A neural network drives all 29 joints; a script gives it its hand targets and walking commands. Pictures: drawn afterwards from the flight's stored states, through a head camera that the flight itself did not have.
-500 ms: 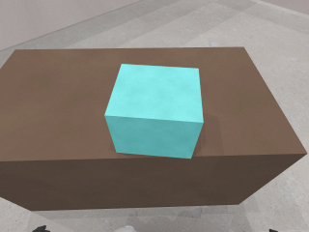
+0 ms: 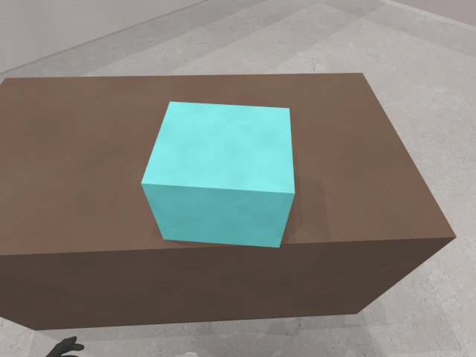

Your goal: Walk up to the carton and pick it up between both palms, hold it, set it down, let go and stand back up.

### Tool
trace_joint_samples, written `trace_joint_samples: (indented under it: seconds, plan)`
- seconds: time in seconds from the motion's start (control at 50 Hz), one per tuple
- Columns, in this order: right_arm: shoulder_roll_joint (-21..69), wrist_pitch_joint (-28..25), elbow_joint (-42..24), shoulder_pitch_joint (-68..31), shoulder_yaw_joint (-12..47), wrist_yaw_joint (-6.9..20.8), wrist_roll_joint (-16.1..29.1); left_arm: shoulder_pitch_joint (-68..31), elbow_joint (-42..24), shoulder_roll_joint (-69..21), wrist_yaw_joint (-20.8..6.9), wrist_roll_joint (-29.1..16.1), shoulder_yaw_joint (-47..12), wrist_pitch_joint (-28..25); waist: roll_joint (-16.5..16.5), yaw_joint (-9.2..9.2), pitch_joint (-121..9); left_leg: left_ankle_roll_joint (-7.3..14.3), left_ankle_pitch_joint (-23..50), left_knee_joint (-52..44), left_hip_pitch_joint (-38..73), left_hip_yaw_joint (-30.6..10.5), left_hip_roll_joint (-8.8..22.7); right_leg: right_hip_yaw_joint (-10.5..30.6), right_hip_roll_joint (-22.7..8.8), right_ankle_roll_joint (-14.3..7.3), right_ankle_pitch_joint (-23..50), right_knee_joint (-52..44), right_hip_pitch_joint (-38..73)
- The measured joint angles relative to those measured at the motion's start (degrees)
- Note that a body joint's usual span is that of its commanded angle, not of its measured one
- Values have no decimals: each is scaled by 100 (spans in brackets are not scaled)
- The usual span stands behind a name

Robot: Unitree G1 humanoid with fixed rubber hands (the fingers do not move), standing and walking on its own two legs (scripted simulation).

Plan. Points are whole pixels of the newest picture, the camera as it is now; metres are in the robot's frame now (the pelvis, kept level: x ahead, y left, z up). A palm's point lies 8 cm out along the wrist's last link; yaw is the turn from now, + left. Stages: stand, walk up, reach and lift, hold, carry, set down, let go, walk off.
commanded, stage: walk up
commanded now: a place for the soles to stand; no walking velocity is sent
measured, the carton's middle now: (225, 175) +0.47 +0.04 +0.00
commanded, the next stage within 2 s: reach and lift in 0.74 s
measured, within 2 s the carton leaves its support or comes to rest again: neither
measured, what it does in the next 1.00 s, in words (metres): stands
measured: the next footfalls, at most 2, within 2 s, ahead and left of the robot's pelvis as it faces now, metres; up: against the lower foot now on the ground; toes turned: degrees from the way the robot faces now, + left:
none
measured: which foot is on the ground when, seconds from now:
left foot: down 0.00-1.00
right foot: down 0.00-1.00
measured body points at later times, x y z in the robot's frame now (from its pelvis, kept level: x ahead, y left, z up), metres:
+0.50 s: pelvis +0.00 +0.00 +0.00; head +0.03 +0.01 +0.45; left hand +0.15 +0.32 -0.09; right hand +0.08 -0.33 -0.11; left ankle +0.04 +0.13 -0.71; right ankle +0.01 -0.12 -0.71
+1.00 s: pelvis +0.00 +0.00 +0.00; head +0.04 +0.02 +0.45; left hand +0.18 +0.31 -0.09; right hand +0.15 -0.31 -0.08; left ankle +0.04 +0.13 -0.71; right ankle +0.01 -0.12 -0.71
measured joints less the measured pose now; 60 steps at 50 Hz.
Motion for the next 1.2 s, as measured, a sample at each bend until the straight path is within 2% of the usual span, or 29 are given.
trace_joint_samples:
  seconds: [0.22, 0.76, 0.78, 0.86, 0.92, 1.04, 1.2]
  plan:
    - [0, -68, 93, -1, 0, -60, 0, -312, 0, 0, 0, 0, 0, 4, -4, -11, -35, -47, 5, -34, 14, 0, -14, 0, -16, -1, -30, 0, 2]
    - [2, -79, 311, -3, 0, -60, 0, -325, 1, 0, -17, 0, 0, 57, -94, -13, -254, -48, 15, -47, 14, -1, -78, 0, -80, -1, -31, -13, 16]
    - [16, -167, 362, -16, -42, -38, -35, -355, 5, -1, -16, 0, 1, 166, -96, -5, -252, -53, 15, -48, 14, -1, -77, -1, -79, -1, -32, -13, 15]
    - [161, -930, 690, -373, -393, 276, -256, -803, -5, -1, 22, 0, 1, 1705, -108, 27, -115, -114, 14, -11, 12, -2, -40, -1, -47, -1, -26, 9, 12]
    - [261, -1124, 502, -572, -458, 311, -264, -964, -306, -1, 22, 0, -1, 2207, -157, 29, -37, -127, 13, -4, 14, -2, -12, -1, -21, -1, -10, 10, 11]
    - [464, -1290, 80, -601, -461, 165, -211, -1001, -1016, -28, 23, 57, 10, 2205, -251, 37, -42, -161, 24, -94, 151, -1, 20, 0, 9, -1, 11, -72, 137]
    - [702, -1293, -191, -355, -459, 12, -59, -845, -1111, -113, 1, 83, 125, 1995, -293, 38, -39, -171, 292, -680, 718, 8, 6, -2, -3, -1, 267, -631, 688]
